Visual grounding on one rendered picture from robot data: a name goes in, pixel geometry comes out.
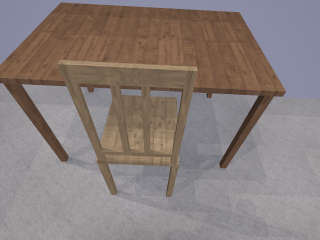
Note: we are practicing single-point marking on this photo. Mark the table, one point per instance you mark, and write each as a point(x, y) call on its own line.
point(219, 43)

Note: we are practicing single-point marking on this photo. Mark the chair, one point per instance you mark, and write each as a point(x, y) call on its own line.
point(140, 129)

